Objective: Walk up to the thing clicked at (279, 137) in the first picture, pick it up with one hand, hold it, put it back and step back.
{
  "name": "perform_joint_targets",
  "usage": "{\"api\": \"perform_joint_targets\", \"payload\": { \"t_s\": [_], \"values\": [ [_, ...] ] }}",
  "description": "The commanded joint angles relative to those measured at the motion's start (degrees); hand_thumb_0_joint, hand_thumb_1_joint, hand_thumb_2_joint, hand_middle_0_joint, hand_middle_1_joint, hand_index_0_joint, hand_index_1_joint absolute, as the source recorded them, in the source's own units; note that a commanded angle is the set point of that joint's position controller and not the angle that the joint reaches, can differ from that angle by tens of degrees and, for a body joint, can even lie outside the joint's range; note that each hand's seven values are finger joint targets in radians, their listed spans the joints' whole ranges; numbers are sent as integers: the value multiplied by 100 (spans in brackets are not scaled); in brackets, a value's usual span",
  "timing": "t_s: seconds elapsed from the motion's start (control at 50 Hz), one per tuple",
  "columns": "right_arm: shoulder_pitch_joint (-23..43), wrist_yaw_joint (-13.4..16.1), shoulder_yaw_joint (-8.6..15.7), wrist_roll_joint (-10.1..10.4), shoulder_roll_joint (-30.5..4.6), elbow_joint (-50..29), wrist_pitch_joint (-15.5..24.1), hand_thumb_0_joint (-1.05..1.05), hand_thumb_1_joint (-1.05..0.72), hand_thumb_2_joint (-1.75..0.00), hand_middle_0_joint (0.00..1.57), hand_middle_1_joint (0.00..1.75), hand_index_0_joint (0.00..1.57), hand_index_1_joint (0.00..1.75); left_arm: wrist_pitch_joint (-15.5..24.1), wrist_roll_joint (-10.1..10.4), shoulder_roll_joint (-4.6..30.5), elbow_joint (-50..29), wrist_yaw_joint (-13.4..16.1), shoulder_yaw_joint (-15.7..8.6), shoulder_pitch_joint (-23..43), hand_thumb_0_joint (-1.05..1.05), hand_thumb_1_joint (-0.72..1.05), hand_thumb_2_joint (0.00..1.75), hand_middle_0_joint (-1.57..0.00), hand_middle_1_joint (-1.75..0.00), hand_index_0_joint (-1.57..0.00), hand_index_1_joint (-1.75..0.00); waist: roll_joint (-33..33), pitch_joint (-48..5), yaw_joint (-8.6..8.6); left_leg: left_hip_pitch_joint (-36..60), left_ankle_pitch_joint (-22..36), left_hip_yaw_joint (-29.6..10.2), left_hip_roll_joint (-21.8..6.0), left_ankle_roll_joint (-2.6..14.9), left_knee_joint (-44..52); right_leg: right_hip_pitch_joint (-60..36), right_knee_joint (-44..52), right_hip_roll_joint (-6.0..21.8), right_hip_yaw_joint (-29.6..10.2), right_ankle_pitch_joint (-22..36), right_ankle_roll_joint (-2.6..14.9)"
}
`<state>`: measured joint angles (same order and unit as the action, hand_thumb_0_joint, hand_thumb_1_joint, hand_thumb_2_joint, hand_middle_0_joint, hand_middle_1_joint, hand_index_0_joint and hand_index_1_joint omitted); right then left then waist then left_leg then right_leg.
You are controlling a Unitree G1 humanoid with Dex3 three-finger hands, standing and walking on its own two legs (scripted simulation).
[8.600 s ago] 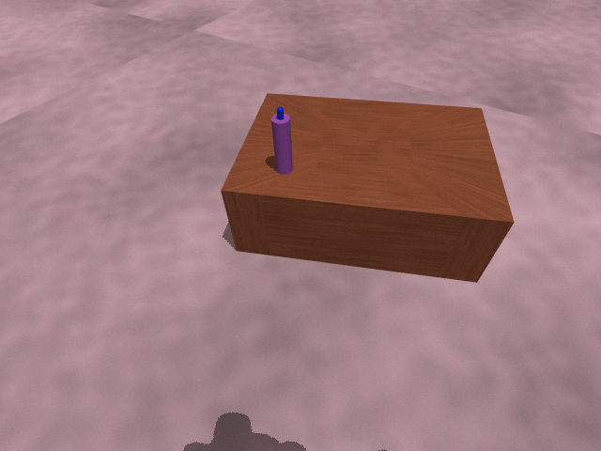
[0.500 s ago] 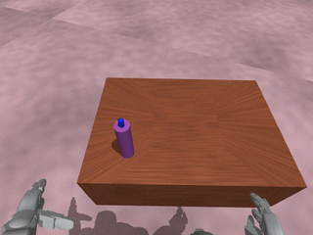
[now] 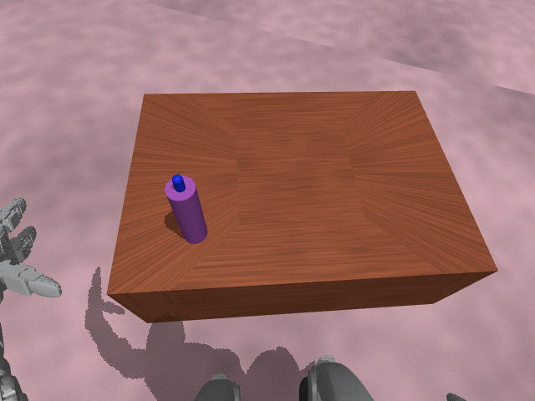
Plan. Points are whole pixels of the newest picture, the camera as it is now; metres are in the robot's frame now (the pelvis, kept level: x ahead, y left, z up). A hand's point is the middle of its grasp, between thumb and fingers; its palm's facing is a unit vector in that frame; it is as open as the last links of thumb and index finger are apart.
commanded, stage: go down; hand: left
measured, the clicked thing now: (187, 209) +0.54 +0.18 -0.22
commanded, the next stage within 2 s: approach in 0.92 s
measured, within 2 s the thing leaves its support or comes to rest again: neither
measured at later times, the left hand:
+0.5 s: hand (33, 209) +0.41 +0.36 +0.01, palm faces +0.17 -0.98 -0.08, open 17.6 cm
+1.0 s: hand (30, 191) +0.44 +0.37 +0.02, palm faces +0.16 -0.99 -0.06, open 17.7 cm
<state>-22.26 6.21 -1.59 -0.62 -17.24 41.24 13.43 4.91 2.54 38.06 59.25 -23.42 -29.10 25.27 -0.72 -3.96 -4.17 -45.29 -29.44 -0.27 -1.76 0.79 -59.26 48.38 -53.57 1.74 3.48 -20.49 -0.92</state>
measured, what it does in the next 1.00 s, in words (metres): stands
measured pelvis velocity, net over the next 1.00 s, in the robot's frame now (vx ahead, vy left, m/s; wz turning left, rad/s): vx -0.01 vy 0.01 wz -0.01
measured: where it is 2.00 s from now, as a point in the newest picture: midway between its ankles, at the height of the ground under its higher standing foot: outside the picture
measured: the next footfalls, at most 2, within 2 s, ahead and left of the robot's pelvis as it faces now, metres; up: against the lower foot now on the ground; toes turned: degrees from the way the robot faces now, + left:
none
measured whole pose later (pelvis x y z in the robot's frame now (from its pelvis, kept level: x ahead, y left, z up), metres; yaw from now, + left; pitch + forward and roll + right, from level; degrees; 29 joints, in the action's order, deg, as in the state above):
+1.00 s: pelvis -0.01 +0.01 -0.03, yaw -1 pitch +23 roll -5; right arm -21.5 4.8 -6.2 -2.1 -17.7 38.8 8.8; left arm 13.9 3.3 51.1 73.3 -29.9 -35.0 45.6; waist -1.0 -4.8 -8.3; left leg -59.2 -31.5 -1.8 -2.4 1.3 -67.5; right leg 60.7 -58.9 1.2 4.7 -21.1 -1.2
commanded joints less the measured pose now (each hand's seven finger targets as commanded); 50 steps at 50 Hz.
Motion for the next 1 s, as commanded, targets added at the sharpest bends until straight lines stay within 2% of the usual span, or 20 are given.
{"api": "perform_joint_targets", "payload": {
  "t_s": [0.0, 0.04, 0.06, 0.08, 0.2, 0.22, 0.3, 0.32, 0.38, 0.48, 0.52, 0.54, 0.56, 0.62, 0.64, 0.66, 0.76, 0.84, 0.92, 0.98],
  "values": [
    [-564, 117, 378, -26, -1122, -425, 93, 0, -87, -89, 20, 30, 20, 30, 694, 132, 2275, -691, -145, -446, 1978, 0, -60, 4, -7, -1, -6, -2, 811, -2125, 13, 785, 2052, -176, 87, -77, 881, -1229, 422, -139, -136, 1043, 311],
    [-593, 119, 343, -25, -1146, -399, 54, 0, -86, -89, 20, 30, 20, 30, 778, 158, 2310, -503, -213, -420, 2150, 0, -59, 5, -7, -1, -5, -3, 951, -2013, -7, 772, 1906, -227, 65, -105, 924, -1018, 390, -155, -93, 893, 327],
    [-626, 103, 333, -47, -1181, -376, 44, 0, -86, -89, 20, 30, 20, 30, 837, 145, 2496, -598, -230, -506, 2362, 0, -60, 5, -7, -2, -6, -3, 1117, -2191, 41, 896, 1996, -285, 35, -137, 907, -874, 336, -156, -68, 865, 341],
    [-599, 95, 316, -44, -1196, -394, 20, 0, -87, -89, 20, 30, 20, 30, 813, 136, 2460, -54, -258, -501, 2058, 0, -60, 5, -7, -1, -5, -3, 1068, -1922, 19, 816, 1941, -322, 17, -144, 917, -702, 348, -162, -43, 770, 344],
    [-684, 59, 239, -65, -1224, -459, -78, 0, -86, -89, 20, 30, 20, 30, 1027, 189, 2808, -74, -378, -625, 2664, 0, -57, 6, -7, -2, -5, -3, 924, -2253, -33, 565, 1979, -193, 68, -73, 708, -936, 314, -151, -114, 922, 329],
    [-647, 60, 210, -74, -1200, -442, -97, 0, -86, -89, 20, 30, 20, 30, 1045, 175, 2732, 130, -420, -572, 2667, 0, -58, 6, -7, -2, -5, -3, 955, -2153, -112, 548, 2001, -220, 52, -83, 660, -734, 292, -159, -89, 907, 325],
    [-695, 53, 164, -97, -1213, -470, -141, 0, -85, -89, 20, 30, 20, 30, 1165, 181, 3081, -88, -457, -685, 3114, 0, -57, 6, -7, -1, -5, -3, 1083, -2461, -99, 484, 2025, -180, 82, -65, 537, -887, 248, -144, -125, 994, 322],
    [-704, 46, 158, -88, -1232, -459, -150, 0, -86, -89, 20, 30, 20, 30, 1155, 190, 3119, 186, -468, -747, 2945, 0, -58, 7, -7, -1, -5, -3, 1022, -2403, -81, 446, 1991, -201, 80, -69, 540, -829, 242, -149, -108, 938, 327],
    [-724, 45, 127, -101, -1247, -444, -177, 0, -86, -89, 20, 30, 20, 30, 1190, 205, 3121, 249, -524, -733, 3114, 0, -57, 7, -7, -1, -5, -4, 1061, -2524, -176, 449, 2129, -234, 53, -66, 450, -728, 159, -144, -114, 1027, 322],
    [-788, 49, 108, -109, -1271, -446, -223, 0, -86, -89, 20, 30, 20, 30, 1229, 197, 3249, 108, -561, -728, 3424, 0, -56, 8, -7, -1, -4, -4, 1246, -2748, -196, 651, 2370, -254, 42, -70, 345, -568, 106, -156, -115, 1124, 335],
    [-780, 40, 78, -119, -1253, -408, -238, 0, -86, -89, 20, 30, 20, 30, 1214, 219, 3172, 380, -578, -720, 3292, 0, -57, 7, -8, 0, -4, -3, 1128, -2547, -243, 431, 2359, -276, 37, -73, 304, -538, 69, -166, -95, 1146, 329],
    [-760, 32, 81, -106, -1268, -425, -234, 0, -86, -89, 20, 30, 20, 30, 1237, 227, 3277, 185, -587, -762, 3377, 0, -59, 7, -7, 0, -4, -3, 1266, -2645, -184, 526, 2384, -327, 17, -105, 333, -422, 9, -171, -64, 1086, 347],
    [-747, 29, 78, -110, -1269, -446, -243, 0, -87, -89, 20, 30, 20, 30, 1234, 211, 3272, 257, -588, -698, 3418, 0, -59, 6, -7, 0, -4, -3, 1378, -2574, -206, 569, 2358, -333, 7, -110, 323, -286, 18, -172, -67, 1013, 348],
    [-831, 15, 80, -108, -1286, -456, -268, 0, -87, -90, 20, 30, 20, 30, 1268, 220, 3376, 54, -597, -773, 3680, 0, -60, 7, -8, -1, -4, -4, 1418, -2824, -203, 661, 2435, -367, 2, -138, 307, -317, -38, -183, -38, 1053, 365],
    [-820, 7, 54, -108, -1268, -420, -280, 0, -87, -90, 20, 30, 20, 30, 1226, 228, 3216, 490, -614, -728, 3373, 0, -60, 7, -7, 0, -4, -4, 1310, -2595, -235, 609, 2488, -421, -22, -154, 304, -160, -53, -207, 17, 1000, 366],
    [-843, 2, 43, -127, -1284, -434, -283, 0, -87, -90, 20, 30, 20, 30, 1256, 243, 3307, 151, -626, -751, 3576, 0, -59, 7, -8, 0, -4, -4, 1408, -2736, -215, 688, 2652, -404, -24, -154, 262, -188, -56, -204, 4, 1099, 364],
    [-855, -6, 45, -130, -1317, -423, -311, 0, -87, -90, 20, 30, 20, 30, 1276, 264, 3368, 174, -655, -777, 3746, 0, -59, 7, -7, 0, -4, -3, 1504, -2759, -242, 869, 2737, -506, -73, -197, 233, 116, -134, -230, 46, 1009, 372],
    [-848, -9, 4, -122, -1257, -460, -329, 0, -87, -90, 20, 30, 20, 30, 1283, 256, 3410, 238, -632, -789, 3722, 0, -60, 7, -8, -1, -4, -4, 1364, -2678, -277, 370, 2200, -412, -5, -132, 262, -219, -108, -196, -30, 925, 358],
    [-895, -5, -4, -134, -1302, -417, -339, 0, -87, -90, 20, 30, 20, 30, 1275, 263, 3407, 363, -672, -793, 3768, 0, -60, 7, -8, 0, -4, -4, 1454, -2752, -300, 729, 2569, -526, -72, -187, 194, 173, -165, -237, 45, 930, 368],
    [-914, -2, -16, -123, -1292, -438, -364, 0, -87, -90, 20, 30, 20, 30, 1289, 254, 3597, 230, -661, -869, 3857, 0, -61, 7, -8, -1, -4, -4, 1367, -2840, -276, 479, 2462, -405, -3, -115, 155, -207, -134, -200, -51, 1071, 354]
  ]
}}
